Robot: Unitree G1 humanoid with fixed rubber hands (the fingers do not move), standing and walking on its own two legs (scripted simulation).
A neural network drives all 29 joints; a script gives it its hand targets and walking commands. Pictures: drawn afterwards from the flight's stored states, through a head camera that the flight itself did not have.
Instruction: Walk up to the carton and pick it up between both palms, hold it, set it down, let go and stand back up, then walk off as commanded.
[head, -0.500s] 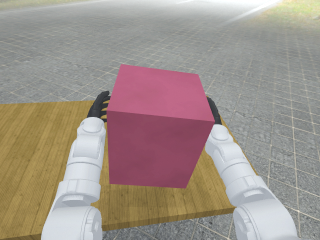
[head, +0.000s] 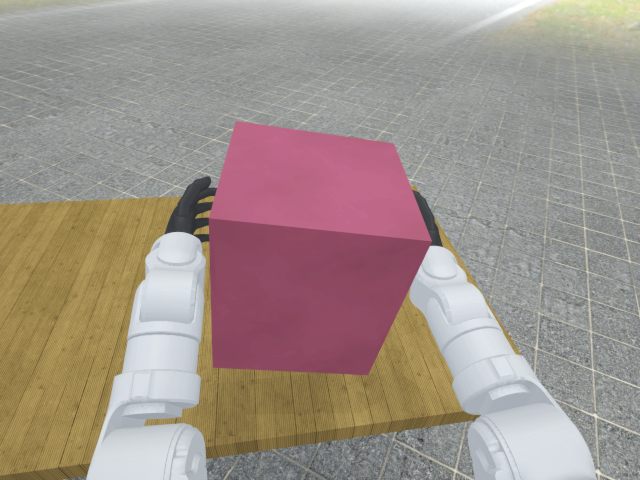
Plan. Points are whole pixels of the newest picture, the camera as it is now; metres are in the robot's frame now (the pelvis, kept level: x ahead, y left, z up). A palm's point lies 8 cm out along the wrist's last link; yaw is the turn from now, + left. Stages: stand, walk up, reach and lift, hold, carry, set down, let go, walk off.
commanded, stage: reach and lift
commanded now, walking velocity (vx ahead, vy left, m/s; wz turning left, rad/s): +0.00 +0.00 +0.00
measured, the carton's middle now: (304, 253) +0.39 +0.03 +0.13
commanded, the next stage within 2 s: hold in 0.62 s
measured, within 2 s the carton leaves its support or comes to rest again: neither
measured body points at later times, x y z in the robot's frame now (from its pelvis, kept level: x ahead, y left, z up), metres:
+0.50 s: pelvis +0.00 +0.00 +0.00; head -0.04 +0.02 +0.45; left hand +0.38 +0.17 +0.19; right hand +0.39 -0.13 +0.17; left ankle +0.04 +0.10 -0.75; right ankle -0.01 -0.11 -0.75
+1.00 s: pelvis -0.01 +0.00 +0.00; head -0.06 +0.02 +0.45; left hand +0.37 +0.18 +0.21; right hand +0.38 -0.13 +0.19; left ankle +0.04 +0.10 -0.75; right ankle -0.01 -0.11 -0.75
